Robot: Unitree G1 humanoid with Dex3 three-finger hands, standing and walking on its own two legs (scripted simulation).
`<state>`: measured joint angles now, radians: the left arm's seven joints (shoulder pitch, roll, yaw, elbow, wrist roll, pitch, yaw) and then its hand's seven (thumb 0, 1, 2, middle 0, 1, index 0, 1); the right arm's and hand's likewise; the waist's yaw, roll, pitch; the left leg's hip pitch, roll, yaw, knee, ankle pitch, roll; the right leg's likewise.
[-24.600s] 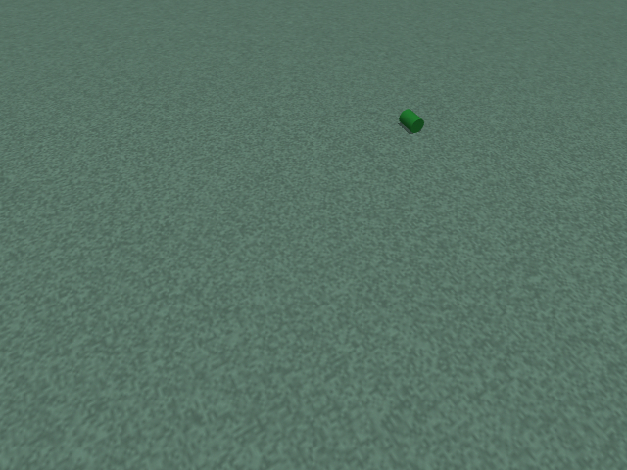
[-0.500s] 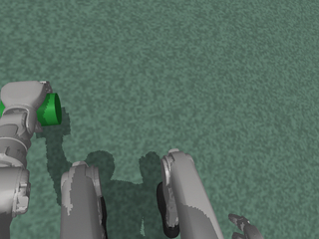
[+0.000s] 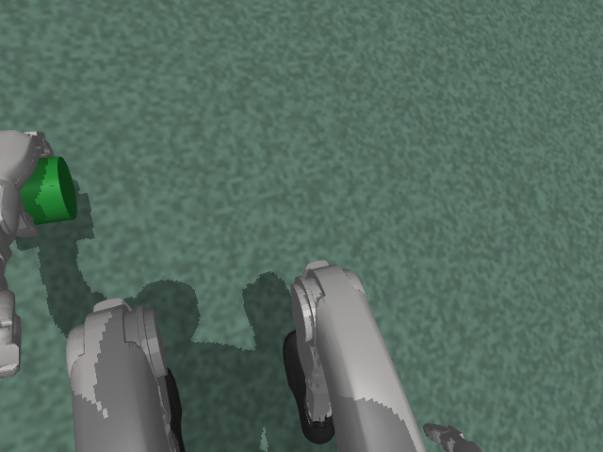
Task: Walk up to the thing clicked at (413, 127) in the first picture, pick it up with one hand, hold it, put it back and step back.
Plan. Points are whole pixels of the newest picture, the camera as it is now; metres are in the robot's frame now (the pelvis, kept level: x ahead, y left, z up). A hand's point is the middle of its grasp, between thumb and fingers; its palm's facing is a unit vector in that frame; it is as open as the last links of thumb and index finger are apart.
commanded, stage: crouch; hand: left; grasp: from above
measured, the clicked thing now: (17, 194) +0.49 +0.28 -0.18
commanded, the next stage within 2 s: lower in 0.24 s
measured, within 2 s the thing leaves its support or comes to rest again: neither
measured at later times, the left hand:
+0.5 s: hand (24, 196) +0.49 +0.28 -0.19, palm faces -0.47 -0.05 -0.88, open 11.1 cm
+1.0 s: hand (43, 202) +0.49 +0.28 -0.25, palm faces -0.47 -0.07 -0.88, open 11.1 cm
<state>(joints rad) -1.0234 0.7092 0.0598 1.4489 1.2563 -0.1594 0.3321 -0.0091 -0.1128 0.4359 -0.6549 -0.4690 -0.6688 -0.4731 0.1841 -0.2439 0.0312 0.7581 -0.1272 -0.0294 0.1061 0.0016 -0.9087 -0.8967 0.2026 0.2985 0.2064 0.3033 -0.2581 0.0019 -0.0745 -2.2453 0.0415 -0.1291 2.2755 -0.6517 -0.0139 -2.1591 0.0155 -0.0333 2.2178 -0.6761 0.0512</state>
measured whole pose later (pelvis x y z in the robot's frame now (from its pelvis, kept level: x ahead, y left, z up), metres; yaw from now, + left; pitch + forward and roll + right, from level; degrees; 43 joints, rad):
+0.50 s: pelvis +0.00 +0.00 -0.03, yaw -1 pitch +34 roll -8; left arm -1.06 0.78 0.05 1.50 1.26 -0.18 0.33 -0.01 -0.11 0.41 -0.67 -0.44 -0.69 -0.45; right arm 0.16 -0.26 0.09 0.74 -0.14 -0.03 0.12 0.00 -0.91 -0.90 0.20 0.30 0.21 0.30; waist -0.28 -0.02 -0.03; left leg -2.32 0.03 -0.17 2.38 -0.66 -0.02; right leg -2.22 0.02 -0.06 2.31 -0.68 0.05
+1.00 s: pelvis +0.01 +0.00 -0.05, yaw -4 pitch +33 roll -10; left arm -1.05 0.85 0.10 1.54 1.28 -0.20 0.41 -0.01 -0.11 0.41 -0.67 -0.44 -0.69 -0.45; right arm 0.14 -0.27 0.15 0.72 -0.19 -0.07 0.14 0.00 -0.90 -0.89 0.20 0.30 0.21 0.30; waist -0.31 -0.05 0.04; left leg -2.37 0.03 -0.21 2.47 -0.68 -0.03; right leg -2.27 0.04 -0.08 2.37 -0.69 0.06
